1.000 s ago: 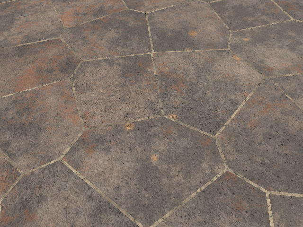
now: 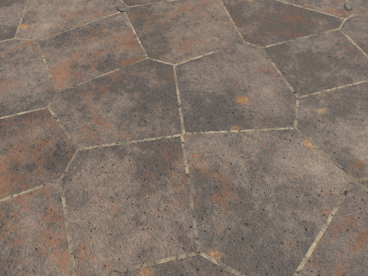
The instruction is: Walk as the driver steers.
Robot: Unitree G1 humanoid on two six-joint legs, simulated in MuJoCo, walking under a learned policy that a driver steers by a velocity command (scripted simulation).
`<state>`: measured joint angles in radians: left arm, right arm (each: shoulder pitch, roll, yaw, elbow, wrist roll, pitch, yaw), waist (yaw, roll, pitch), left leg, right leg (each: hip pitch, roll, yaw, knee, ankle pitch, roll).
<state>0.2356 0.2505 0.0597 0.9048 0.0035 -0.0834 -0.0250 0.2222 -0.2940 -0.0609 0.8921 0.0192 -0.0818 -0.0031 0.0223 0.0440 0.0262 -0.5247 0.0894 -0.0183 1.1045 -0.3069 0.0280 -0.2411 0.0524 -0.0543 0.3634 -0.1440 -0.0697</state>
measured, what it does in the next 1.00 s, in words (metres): walks ahead, turning left: left foot, then right foot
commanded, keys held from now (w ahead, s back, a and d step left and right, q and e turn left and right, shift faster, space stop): w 0.02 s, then w+q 0.76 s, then q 0.22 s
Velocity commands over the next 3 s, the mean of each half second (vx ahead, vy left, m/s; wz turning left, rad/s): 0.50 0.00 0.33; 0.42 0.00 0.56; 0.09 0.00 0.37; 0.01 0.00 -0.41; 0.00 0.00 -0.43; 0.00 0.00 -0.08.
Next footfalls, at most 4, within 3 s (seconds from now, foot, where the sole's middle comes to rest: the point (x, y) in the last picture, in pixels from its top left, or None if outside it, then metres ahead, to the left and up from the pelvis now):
0.36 left None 0.37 0.16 -0.78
0.84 right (192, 221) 0.69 0.04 -0.78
1.30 left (124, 246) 0.59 0.30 -0.78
1.74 right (182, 223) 0.69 0.08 -0.78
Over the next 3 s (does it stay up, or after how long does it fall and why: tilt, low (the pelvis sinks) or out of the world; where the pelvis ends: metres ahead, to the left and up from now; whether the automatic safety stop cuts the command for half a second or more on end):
stays up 0.64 0.14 0.00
